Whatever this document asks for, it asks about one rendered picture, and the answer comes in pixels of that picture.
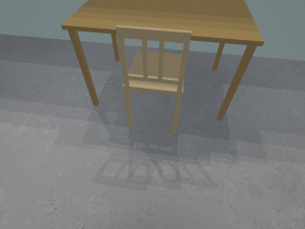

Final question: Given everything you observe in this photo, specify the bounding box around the table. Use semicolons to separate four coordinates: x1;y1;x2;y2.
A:
61;0;265;121

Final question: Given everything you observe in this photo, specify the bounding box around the chair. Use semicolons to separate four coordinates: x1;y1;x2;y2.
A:
115;25;192;135

